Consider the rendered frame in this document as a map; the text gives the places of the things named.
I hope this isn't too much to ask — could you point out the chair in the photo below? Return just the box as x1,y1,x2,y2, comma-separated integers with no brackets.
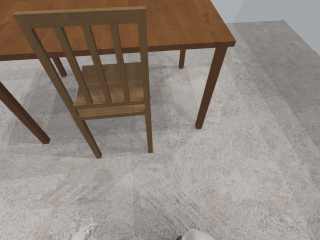
13,6,153,159

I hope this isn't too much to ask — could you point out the robot right thigh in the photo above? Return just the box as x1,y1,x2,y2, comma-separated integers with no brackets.
181,230,214,240

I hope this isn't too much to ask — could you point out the table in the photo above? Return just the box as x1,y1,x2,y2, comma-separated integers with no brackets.
0,0,236,144

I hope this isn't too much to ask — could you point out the robot left hand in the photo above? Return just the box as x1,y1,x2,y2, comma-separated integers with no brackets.
71,223,99,240

